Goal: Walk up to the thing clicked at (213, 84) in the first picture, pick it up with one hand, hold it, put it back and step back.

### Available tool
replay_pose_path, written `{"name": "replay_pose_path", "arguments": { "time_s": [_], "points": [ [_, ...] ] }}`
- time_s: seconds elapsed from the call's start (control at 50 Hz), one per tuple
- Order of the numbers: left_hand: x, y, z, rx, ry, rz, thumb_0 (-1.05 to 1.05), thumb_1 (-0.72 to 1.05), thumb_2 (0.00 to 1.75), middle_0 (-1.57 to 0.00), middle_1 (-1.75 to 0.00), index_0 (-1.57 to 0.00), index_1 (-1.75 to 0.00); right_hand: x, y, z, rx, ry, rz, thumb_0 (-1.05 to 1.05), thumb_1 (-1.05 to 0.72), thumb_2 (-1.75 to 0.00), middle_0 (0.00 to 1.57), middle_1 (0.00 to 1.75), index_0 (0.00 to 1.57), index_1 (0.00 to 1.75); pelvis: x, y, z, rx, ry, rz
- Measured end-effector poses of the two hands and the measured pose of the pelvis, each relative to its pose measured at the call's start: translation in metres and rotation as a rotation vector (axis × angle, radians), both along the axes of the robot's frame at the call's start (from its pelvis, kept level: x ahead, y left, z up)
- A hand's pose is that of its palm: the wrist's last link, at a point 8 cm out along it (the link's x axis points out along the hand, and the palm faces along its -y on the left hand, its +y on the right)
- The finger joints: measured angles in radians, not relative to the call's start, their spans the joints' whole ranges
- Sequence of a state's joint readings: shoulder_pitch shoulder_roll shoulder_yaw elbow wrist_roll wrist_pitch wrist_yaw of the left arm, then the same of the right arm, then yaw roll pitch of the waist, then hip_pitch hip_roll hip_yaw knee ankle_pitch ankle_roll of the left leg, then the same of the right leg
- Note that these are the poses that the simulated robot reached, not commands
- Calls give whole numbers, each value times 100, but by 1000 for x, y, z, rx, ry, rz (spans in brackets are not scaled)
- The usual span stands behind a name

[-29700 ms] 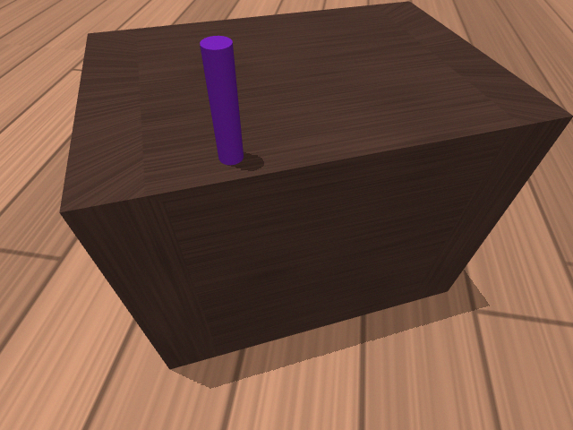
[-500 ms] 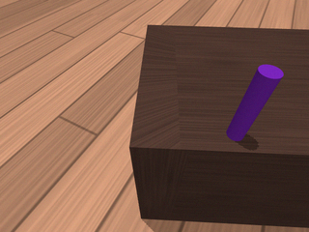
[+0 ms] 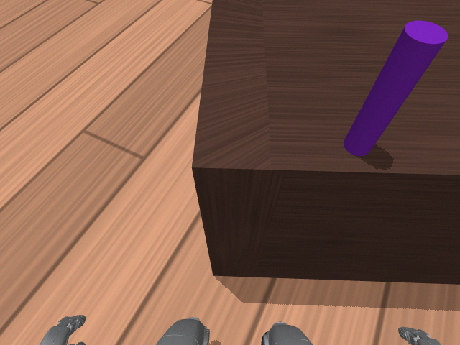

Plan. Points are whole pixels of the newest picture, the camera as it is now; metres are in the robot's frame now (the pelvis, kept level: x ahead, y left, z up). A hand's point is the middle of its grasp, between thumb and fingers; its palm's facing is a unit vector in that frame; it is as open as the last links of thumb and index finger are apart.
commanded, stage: step back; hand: right
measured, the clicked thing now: (384, 100) +0.45 -0.22 +0.15
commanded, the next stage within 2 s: none
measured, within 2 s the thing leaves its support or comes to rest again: neither
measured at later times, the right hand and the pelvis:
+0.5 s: hand out of the picture -0.02 -0.24 -0.14, palm faces +0.05 +0.91 -0.42, open 7.3 cm; pelvis -0.09 +0.03 +0.00, yaw -5 degrees
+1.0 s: hand out of the picture -0.15 -0.24 -0.14, palm faces -0.05 +0.90 -0.43, open 7.3 cm; pelvis -0.23 +0.03 +0.00, yaw -2 degrees
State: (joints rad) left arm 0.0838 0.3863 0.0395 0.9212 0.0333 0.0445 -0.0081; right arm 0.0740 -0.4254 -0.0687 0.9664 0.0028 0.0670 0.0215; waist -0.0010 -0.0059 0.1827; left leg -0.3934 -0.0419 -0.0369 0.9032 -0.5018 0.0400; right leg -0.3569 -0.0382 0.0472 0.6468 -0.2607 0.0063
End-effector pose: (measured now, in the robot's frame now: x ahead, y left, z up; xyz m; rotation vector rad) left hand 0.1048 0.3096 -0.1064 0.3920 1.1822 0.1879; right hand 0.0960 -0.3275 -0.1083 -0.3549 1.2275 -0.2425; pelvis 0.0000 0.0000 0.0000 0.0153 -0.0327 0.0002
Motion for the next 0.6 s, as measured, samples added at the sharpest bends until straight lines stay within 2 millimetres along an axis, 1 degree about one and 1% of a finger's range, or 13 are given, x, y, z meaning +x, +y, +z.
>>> {"name": "replay_pose_path", "arguments": {
  "time_s": [0.06, 0.12, 0.14, 0.2, 0.26, 0.32, 0.4, 0.5, 0.56, 0.6],
  "points": [
    [1, 9, -5, -8, -26, -18, 1, 90, 90, -20, -30, -21, -30, -20, 11, 3, -10, 8, 2, 0, -91, -90, 20, 30, 20, 30, -11, 11, -2, -6, 18, 6],
    [5, 23, -17, -25, -71, -20, 1, 90, 90, -20, -30, -21, -30, -46, 24, 3, -43, 32, 15, 0, -91, -90, 20, 30, 20, 30, -24, 24, -11, -14, 25, 17],
    [4, 26, -20, -31, -81, -14, 1, 90, 90, -20, -30, -21, -30, -56, 30, 4, -49, 48, 17, 0, -91, -90, 20, 30, 20, 30, -29, 26, -11, -2, 14, 10],
    [-3, 28, -21, -41, -76, -12, 1, 90, 90, -20, -30, -21, -30, -84, 45, 11, -44, 83, 5, 0, -91, -90, 20, 30, 21, 30, -40, 32, -4, -18, 3, -6],
    [-17, 26, -17, -60, -45, -17, 1, 90, 90, -20, -30, -20, -30, -106, 52, 22, -49, 100, -17, 0, -91, -90, 21, 30, 21, 30, -48, 36, 6, -40, 12, -8],
    [-34, 26, -13, -68, -24, -27, 1, 90, 90, -20, -30, -20, -30, -116, 53, 26, -57, 85, -34, 0, -90, -90, 21, 30, 21, 30, -57, 39, 10, -44, 17, -29],
    [-58, 28, -12, -54, 9, -43, 1, 90, 90, -20, -30, -21, -30, -120, 52, 24, -55, 26, -46, 0, -90, -90, 21, 30, 21, 30, -73, 40, 9, -35, 11, -58],
    [-82, 26, -10, -20, 22, -60, 1, 90, 90, -20, -30, -21, -30, -126, 44, 13, -31, -47, -42, 0, -90, -90, 21, 30, 21, 30, -95, 32, 1, -19, -1, -96],
    [-96, 19, -7, 2, 12, -68, 1, 90, 90, -20, -30, -20, -30, -131, 34, 1, -9, -84, -46, 0, -90, -90, 21, 30, 21, 30, -109, 25, -5, -25, -14, -113],
    [-107, 12, 0, 3, 3, -69, 1, 90, 90, -20, -30, -20, -30, -136, 31, -2, 9, -93, -54, 0, -91, -90, 21, 30, 21, 30, -118, 20, -3, -51, -24, -96]
  ]
}}
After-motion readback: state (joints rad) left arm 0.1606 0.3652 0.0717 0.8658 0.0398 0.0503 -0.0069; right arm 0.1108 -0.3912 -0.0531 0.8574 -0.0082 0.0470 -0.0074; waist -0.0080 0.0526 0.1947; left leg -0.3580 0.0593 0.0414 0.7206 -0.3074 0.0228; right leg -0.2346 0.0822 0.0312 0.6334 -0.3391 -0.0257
